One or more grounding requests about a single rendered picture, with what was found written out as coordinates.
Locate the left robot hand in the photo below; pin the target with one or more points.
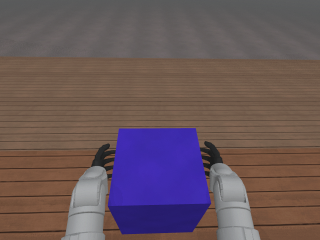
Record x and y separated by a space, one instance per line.
100 161

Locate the robot right forearm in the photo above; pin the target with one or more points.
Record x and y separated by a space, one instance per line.
231 205

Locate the right robot hand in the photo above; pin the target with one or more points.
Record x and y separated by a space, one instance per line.
213 158

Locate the robot left forearm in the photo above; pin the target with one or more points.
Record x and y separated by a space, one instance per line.
87 206

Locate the carton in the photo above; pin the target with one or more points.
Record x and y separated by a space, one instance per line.
158 182

